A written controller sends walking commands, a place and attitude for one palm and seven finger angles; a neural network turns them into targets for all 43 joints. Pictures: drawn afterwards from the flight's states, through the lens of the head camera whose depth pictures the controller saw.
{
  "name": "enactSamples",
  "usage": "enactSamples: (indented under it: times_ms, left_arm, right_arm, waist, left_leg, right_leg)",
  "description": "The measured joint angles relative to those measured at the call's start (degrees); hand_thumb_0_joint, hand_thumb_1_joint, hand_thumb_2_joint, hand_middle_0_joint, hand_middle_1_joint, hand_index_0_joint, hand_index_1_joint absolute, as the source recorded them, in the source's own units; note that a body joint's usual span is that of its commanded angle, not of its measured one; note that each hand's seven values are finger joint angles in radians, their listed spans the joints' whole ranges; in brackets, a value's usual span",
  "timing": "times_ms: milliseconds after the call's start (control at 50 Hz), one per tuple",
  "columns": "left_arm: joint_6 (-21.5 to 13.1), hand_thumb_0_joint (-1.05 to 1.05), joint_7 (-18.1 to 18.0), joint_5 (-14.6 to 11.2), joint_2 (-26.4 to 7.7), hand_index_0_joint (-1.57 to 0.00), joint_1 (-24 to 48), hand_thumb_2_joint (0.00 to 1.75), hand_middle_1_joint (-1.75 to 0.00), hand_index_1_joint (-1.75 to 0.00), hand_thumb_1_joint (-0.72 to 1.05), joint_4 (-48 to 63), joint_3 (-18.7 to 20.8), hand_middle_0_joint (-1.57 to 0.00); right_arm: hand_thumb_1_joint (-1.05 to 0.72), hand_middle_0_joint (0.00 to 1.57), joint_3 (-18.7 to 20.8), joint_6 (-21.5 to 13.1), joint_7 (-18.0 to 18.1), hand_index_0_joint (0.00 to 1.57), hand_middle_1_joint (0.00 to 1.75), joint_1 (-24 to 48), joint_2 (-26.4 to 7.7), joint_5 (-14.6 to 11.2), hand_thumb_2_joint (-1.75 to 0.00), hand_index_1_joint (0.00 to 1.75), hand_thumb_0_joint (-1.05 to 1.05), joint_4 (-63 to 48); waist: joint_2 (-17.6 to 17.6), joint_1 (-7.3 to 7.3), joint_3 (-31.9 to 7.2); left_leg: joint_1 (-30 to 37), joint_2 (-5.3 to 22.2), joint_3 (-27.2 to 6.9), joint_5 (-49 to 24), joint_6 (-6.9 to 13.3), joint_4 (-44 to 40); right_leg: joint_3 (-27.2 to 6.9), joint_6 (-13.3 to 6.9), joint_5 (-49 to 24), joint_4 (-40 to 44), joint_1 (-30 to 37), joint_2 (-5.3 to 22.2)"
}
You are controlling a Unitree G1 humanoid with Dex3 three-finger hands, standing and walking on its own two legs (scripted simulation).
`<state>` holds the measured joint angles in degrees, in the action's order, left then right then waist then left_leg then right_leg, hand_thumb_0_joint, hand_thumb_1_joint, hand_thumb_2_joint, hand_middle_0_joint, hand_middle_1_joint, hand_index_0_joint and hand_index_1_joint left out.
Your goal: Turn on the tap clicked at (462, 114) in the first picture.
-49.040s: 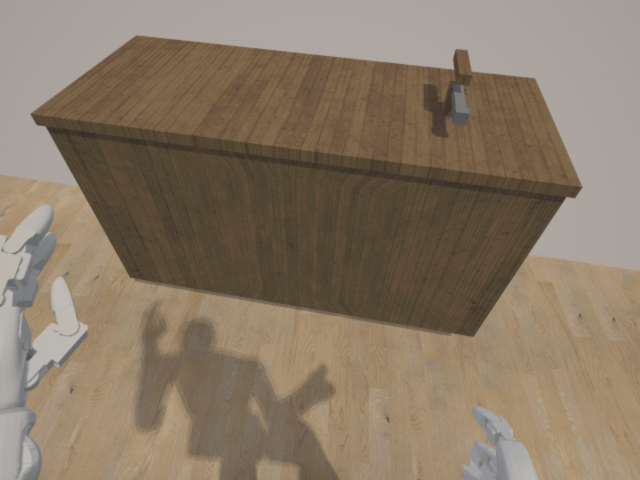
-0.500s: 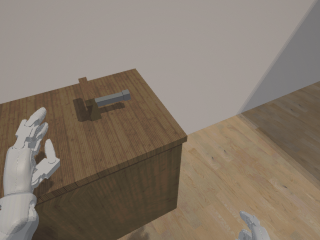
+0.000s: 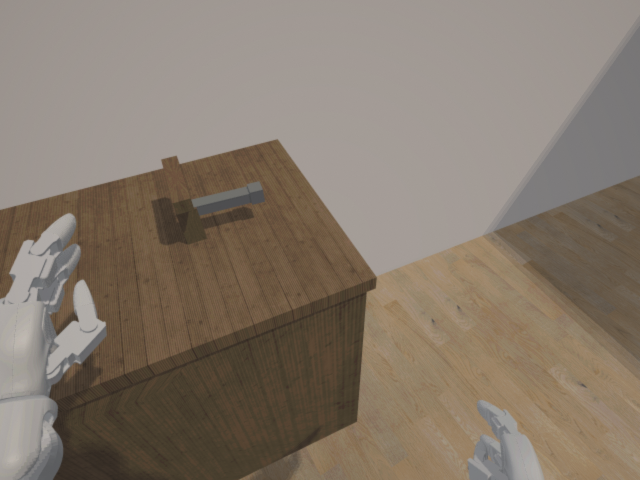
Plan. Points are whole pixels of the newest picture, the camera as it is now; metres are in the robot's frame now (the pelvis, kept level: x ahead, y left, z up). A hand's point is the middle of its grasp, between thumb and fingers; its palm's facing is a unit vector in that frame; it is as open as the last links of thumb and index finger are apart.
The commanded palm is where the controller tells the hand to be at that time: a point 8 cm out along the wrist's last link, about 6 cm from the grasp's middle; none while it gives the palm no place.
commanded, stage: step back with the hand held close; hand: left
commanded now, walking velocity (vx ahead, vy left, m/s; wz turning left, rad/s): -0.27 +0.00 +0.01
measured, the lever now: (255, 192) +0.58 +0.19 +0.04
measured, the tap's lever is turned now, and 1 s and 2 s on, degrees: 86 86 86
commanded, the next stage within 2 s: stop stepping back and stand still in 1.42 s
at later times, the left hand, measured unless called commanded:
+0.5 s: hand (49, 391) +0.15 +0.26 +0.15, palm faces +0.40 -0.80 -0.44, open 7.4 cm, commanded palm +0.10 +0.30 +0.17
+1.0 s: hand out of the picture +0.06 +0.29 +0.14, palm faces +0.44 -0.78 -0.44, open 7.4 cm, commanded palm +0.02 +0.32 +0.17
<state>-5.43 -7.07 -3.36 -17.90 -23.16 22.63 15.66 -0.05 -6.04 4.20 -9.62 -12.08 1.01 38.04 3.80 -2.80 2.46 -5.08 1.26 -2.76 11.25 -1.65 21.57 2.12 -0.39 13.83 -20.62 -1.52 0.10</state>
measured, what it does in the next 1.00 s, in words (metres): walks backwards: right foot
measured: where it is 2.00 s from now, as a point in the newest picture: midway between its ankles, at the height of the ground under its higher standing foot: outside the picture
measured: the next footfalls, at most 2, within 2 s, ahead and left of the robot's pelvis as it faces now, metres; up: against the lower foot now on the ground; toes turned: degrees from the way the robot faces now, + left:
right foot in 0.82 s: -0.10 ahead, -0.06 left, +0.00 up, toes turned +8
right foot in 1.52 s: -0.28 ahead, +0.00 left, +0.00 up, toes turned +4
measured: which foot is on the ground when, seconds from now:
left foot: down 0.00-1.00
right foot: down 0.00-0.68, up 0.70-0.80, down 0.82-1.00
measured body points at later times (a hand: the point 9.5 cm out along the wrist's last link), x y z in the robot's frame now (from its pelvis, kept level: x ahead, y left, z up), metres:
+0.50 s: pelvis -0.06 +0.01 -0.01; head -0.05 -0.01 +0.44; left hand +0.12 +0.30 +0.17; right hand +0.13 -0.22 -0.10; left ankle +0.01 +0.14 -0.74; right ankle -0.02 -0.11 -0.75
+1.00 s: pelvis -0.12 +0.03 -0.01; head -0.10 +0.02 +0.44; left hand +0.03 +0.33 +0.17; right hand +0.10 -0.18 -0.11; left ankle +0.01 +0.14 -0.74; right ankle -0.14 -0.07 -0.74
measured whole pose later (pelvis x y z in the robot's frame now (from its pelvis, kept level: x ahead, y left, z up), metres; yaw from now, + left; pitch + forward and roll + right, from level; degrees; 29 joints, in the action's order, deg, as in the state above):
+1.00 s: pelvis -0.12 +0.03 -0.01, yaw +5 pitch -1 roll -3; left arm -7.2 -7.6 -3.5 -21.5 -29.4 28.3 17.1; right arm 1.3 0.8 4.4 -6.5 -12.5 -1.3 36.5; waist 5.3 -3.5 2.7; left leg -24.5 1.1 -1.7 0.5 1.1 25.9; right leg -1.5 -1.8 17.3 -27.2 -9.1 -6.6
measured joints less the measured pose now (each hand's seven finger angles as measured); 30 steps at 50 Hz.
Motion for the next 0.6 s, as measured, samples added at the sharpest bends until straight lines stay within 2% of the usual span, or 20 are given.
enactSamples:
  times_ms: [140,260,380,600]
  left_arm:
    - [0.19,0.01,0.94,0.21,-1.42,-0.21,-1.46,0.90,-0.30,-0.30,0.89,0.30,2.20,-0.21]
    - [1.65,0.01,0.97,-0.14,-2.44,-0.21,-6.29,0.90,-0.30,-0.30,0.89,4.12,1.11,-0.21]
    - [0.71,0.01,-0.02,-0.44,-3.73,-0.22,-5.67,0.90,-0.30,-0.30,0.89,3.78,2.35,-0.22]
    - [-1.66,0.01,-1.73,0.17,-2.10,-0.21,-4.09,0.90,-0.30,-0.30,0.89,1.34,0.91,-0.21]
  right_arm:
    - [-0.91,0.20,1.00,4.88,-0.02,0.20,0.30,1.30,-1.13,-0.79,-0.90,0.30,0.01,-3.21]
    - [-0.91,0.20,1.81,7.03,0.70,0.20,0.30,0.98,-1.67,-1.37,-0.90,0.30,0.01,-5.11]
    - [-0.91,0.20,1.80,7.56,1.35,0.20,0.30,1.19,-1.54,-1.66,-0.90,0.30,0.01,-4.67]
    - [-0.91,0.20,0.80,6.48,1.70,0.20,0.30,0.12,-1.76,-1.72,-0.90,0.30,0.01,-3.92]
  waist:
    - [1.25,1.94,0.49]
    - [1.38,2.04,0.65]
    - [1.68,1.60,-0.12]
    - [1.07,2.09,-1.31]
  left_leg:
    - [-6.57,0.00,-0.75,0.06,-0.01,3.09]
    - [-8.95,-0.66,-0.24,-0.99,0.29,3.44]
    - [-10.91,-0.71,-0.53,-2.24,0.39,4.27]
    - [-15.15,-0.51,-0.78,-3.39,1.28,7.57]
  right_leg:
    - [0.67,0.21,-0.19,-2.22,-5.95,-0.07]
    - [0.18,0.60,-0.30,-4.43,-9.28,0.66]
    - [0.42,0.72,-1.53,-5.09,-11.06,0.66]
    - [0.54,1.32,-4.17,-5.05,-13.71,0.30]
